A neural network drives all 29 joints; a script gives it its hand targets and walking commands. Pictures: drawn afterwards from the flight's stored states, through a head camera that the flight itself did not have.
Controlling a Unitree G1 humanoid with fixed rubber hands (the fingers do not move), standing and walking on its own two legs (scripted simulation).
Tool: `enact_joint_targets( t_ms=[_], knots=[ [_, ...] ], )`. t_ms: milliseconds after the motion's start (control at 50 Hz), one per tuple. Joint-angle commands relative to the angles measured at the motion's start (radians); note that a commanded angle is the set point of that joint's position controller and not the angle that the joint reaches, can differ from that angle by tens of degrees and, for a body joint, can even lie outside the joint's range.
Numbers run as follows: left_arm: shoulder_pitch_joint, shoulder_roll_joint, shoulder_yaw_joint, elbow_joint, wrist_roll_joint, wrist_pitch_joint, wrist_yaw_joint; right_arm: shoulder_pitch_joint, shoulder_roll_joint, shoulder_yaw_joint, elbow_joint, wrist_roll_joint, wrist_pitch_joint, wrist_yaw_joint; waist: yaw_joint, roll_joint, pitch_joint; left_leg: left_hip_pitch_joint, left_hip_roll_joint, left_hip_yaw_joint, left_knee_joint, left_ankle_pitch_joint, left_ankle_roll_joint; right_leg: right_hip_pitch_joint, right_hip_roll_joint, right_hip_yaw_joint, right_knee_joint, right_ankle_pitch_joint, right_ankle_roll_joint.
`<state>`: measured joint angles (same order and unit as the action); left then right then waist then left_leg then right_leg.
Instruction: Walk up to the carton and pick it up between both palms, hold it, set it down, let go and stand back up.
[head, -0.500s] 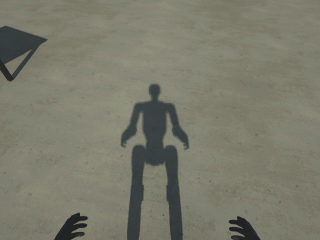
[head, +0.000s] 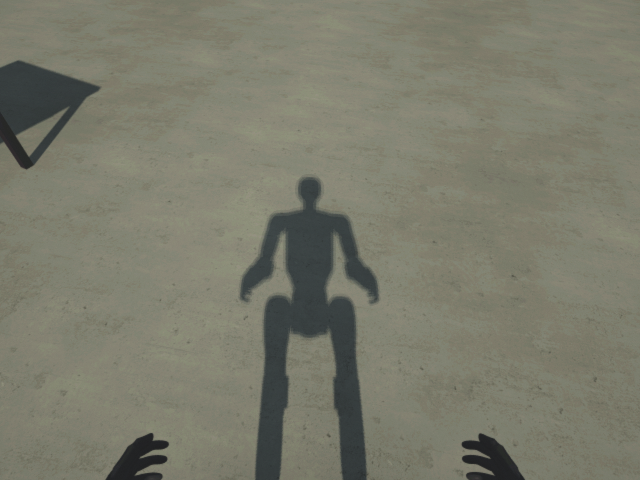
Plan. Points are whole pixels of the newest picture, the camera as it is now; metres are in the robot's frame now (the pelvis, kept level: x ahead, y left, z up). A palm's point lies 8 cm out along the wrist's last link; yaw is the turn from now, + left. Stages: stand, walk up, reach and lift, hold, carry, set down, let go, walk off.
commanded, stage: stand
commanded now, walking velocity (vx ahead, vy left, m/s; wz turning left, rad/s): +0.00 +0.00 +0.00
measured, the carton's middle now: out of the picture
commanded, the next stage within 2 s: walk up in 0.28 s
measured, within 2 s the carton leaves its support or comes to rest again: neither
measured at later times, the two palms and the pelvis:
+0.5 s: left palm out of the picture +0.12 +0.25 -0.09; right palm out of the picture +0.12 -0.24 -0.09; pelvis +0.00 +0.00 +0.00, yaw +1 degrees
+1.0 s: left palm out of the picture +0.14 +0.46 -0.13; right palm (376, 393) +0.27 -0.08 -0.09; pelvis +0.11 +0.16 -0.02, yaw +21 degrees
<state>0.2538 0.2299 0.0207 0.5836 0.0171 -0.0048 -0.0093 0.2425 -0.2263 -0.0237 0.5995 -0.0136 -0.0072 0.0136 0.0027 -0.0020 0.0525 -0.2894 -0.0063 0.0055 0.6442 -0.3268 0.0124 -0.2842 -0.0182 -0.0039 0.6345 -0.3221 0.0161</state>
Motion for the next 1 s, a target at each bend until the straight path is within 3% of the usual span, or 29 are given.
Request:
enact_joint_targets(
  t_ms=[0, 440, 460, 480, 500, 520, 560, 580, 600, 640, 680, 700, 740, 760, 780, 800, 820, 840, 860, 880, 900, 940, 980],
  knots=[
    [-0.019, 0.119, 0.036, -0.092, 0.000, -0.024, 0.004, -0.024, -0.127, -0.041, -0.100, 0.001, -0.023, -0.004, -0.001, 0.005, -0.073, 0.000, 0.084, -0.099, -0.143, 0.122, 0.024, 0.021, -0.059, 0.071, -0.110, 0.104, -0.042],
    [0.005, 0.126, 0.033, -0.064, -0.002, -0.023, 0.006, -0.009, -0.133, -0.039, -0.083, 0.004, -0.023, -0.005, 0.000, 0.006, -0.058, -0.005, 0.084, -0.108, -0.165, 0.119, 0.027, 0.028, -0.065, 0.073, -0.127, 0.104, -0.043],
    [0.040, 0.225, 0.106, -0.051, 0.057, -0.039, 0.006, -0.001, -0.196, -0.063, -0.095, -0.034, -0.003, 0.046, 0.027, -0.087, -0.098, -0.328, 0.046, -0.221, -0.046, -0.238, 0.074, 0.306, -0.131, 0.168, -0.137, -0.306, -0.140],
    [0.131, 0.293, 0.130, -0.019, 0.072, -0.047, 0.016, -0.074, -0.176, -0.056, -0.131, -0.034, 0.012, 0.069, 0.107, -0.224, -0.063, -0.618, 0.003, -0.059, 0.140, -0.287, 0.009, 0.486, -0.344, 0.388, -0.339, -0.510, -0.259],
    [0.149, 0.312, 0.125, 0.009, 0.088, -0.053, 0.033, -0.130, -0.166, -0.049, -0.153, -0.068, 0.028, 0.077, 0.122, -0.226, -0.015, -0.676, 0.086, -0.034, 0.418, -0.192, -0.024, 0.409, -0.563, 0.504, -0.431, -0.499, -0.354],
    [0.116, 0.291, 0.114, 0.022, 0.091, -0.063, 0.051, -0.136, -0.189, -0.059, -0.163, -0.083, 0.036, 0.085, 0.101, -0.136, 0.018, -0.657, 0.145, -0.105, 0.477, -0.170, -0.035, 0.320, -0.603, 0.519, -0.440, -0.436, -0.377],
    [0.078, 0.245, 0.094, 0.046, 0.085, -0.100, 0.063, -0.092, -0.206, -0.080, -0.144, -0.075, 0.031, 0.101, 0.068, -0.024, 0.040, -0.587, 0.182, -0.139, 0.478, -0.075, -0.044, 0.263, -0.521, 0.369, -0.411, -0.303, -0.323],
    [0.048, 0.237, 0.091, 0.048, 0.081, -0.110, 0.063, -0.058, -0.190, -0.082, -0.125, -0.064, 0.028, 0.109, 0.051, -0.032, 0.027, -0.555, 0.191, -0.131, 0.456, -0.048, -0.047, 0.258, -0.476, 0.263, -0.407, -0.254, -0.291],
    [0.008, 0.240, 0.099, 0.048, 0.078, -0.110, 0.060, -0.032, -0.167, -0.079, -0.105, -0.055, 0.028, 0.119, 0.035, -0.076, 0.017, -0.515, 0.197, -0.105, 0.442, -0.022, -0.033, 0.245, -0.445, 0.162, -0.407, -0.232, -0.265],
    [-0.059, 0.262, 0.111, 0.047, 0.069, -0.106, 0.053, -0.022, -0.148, -0.075, -0.091, -0.032, 0.030, 0.137, 0.020, -0.156, 0.018, -0.418, 0.201, -0.069, 0.365, -0.012, -0.025, 0.170, -0.407, 0.012, -0.416, -0.231, -0.244],
    [-0.095, 0.276, 0.118, 0.047, 0.061, -0.105, 0.041, -0.026, -0.145, -0.079, -0.086, -0.017, 0.024, 0.146, 0.003, -0.202, 0.037, -0.267, 0.203, -0.030, 0.249, 0.010, -0.007, 0.047, -0.361, -0.126, -0.407, -0.267, -0.218],
    [-0.110, 0.280, 0.122, 0.047, 0.061, -0.103, 0.036, -0.006, -0.147, -0.084, -0.076, -0.009, 0.016, 0.148, -0.013, -0.211, 0.040, -0.169, 0.186, 0.015, 0.190, 0.021, 0.006, -0.011, -0.331, -0.184, -0.392, -0.280, -0.205],
    [-0.108, 0.298, 0.125, 0.048, 0.069, -0.093, 0.030, 0.044, -0.164, -0.097, -0.038, -0.003, 0.002, 0.138, -0.034, -0.197, 0.037, -0.031, 0.153, 0.106, 0.154, 0.054, 0.015, -0.061, -0.318, -0.213, -0.347, -0.355, -0.210],
    [-0.109, 0.301, 0.126, 0.046, 0.071, -0.086, 0.028, 0.077, -0.179, -0.103, -0.023, -0.003, -0.003, 0.128, -0.050, -0.157, 0.035, 0.036, 0.136, 0.142, 0.142, 0.060, 0.024, -0.095, -0.324, -0.213, -0.304, -0.402, -0.217],
    [-0.107, 0.290, 0.123, 0.047, 0.072, -0.076, 0.025, 0.133, -0.200, -0.112, 0.001, -0.004, -0.008, 0.115, -0.084, -0.076, 0.021, 0.128, 0.113, 0.164, 0.121, 0.051, 0.034, -0.136, -0.304, -0.238, -0.195, -0.417, -0.213],
    [-0.084, 0.252, 0.113, 0.049, 0.073, -0.065, 0.019, 0.232, -0.237, -0.126, 0.040, -0.004, -0.015, 0.093, -0.133, 0.063, -0.023, 0.235, 0.056, 0.169, 0.100, -0.017, 0.048, -0.162, -0.241, -0.285, 0.039, -0.340, -0.194],
    [-0.060, 0.180, 0.087, 0.033, 0.067, -0.054, 0.002, 0.353, -0.300, -0.146, 0.088, -0.003, -0.024, 0.063, -0.188, 0.302, -0.049, 0.304, 0.008, 0.071, -0.011, -0.157, 0.090, -0.218, -0.126, -0.329, 0.437, -0.252, -0.151],
    [-0.079, 0.110, 0.058, -0.034, 0.058, -0.051, -0.020, 0.347, -0.388, -0.144, 0.073, -0.005, -0.033, 0.043, -0.180, 0.480, 0.015, 0.284, 0.151, -0.394, -0.264, -0.405, 0.158, -0.443, -0.037, -0.170, 0.680, -0.378, -0.095],
    [-0.068, 0.158, 0.064, -0.086, 0.018, -0.048, -0.028, 0.243, -0.427, -0.138, 0.031, 0.006, -0.027, 0.037, -0.128, 0.420, 0.031, 0.196, 0.289, -0.784, -0.505, -0.627, 0.261, -0.521, -0.026, -0.031, 0.710, -0.377, -0.066],
    [-0.094, 0.205, 0.067, -0.094, 0.014, -0.046, -0.028, 0.171, -0.446, -0.139, 0.017, 0.020, -0.020, 0.028, -0.110, 0.347, 0.081, 0.105, 0.361, -0.873, -0.605, -0.829, 0.310, -0.527, -0.069, 0.015, 0.754, -0.365, -0.056],
    [-0.121, 0.220, 0.070, -0.094, 0.013, -0.053, -0.025, 0.135, -0.434, -0.128, 0.021, 0.024, -0.018, 0.019, -0.093, 0.312, 0.140, 0.063, 0.360, -0.805, -0.591, -0.802, 0.315, -0.551, -0.101, 0.039, 0.769, -0.288, -0.052],
    [-0.045, 0.232, 0.073, -0.041, 0.000, -0.070, -0.023, 0.082, -0.367, -0.101, 0.006, -0.011, -0.014, -0.002, -0.040, 0.273, 0.116, 0.000, 0.293, -0.567, -0.447, -0.529, 0.272, -0.450, -0.130, 0.037, 0.665, -0.183, -0.051],
    [0.006, 0.225, 0.072, -0.023, 0.010, -0.074, -0.024, 0.057, -0.300, -0.079, 0.006, -0.026, -0.024, 0.004, -0.014, 0.203, 0.071, -0.083, 0.272, -0.490, -0.401, -0.379, 0.263, -0.315, -0.124, 0.046, 0.535, -0.158, -0.043]
  ],
)
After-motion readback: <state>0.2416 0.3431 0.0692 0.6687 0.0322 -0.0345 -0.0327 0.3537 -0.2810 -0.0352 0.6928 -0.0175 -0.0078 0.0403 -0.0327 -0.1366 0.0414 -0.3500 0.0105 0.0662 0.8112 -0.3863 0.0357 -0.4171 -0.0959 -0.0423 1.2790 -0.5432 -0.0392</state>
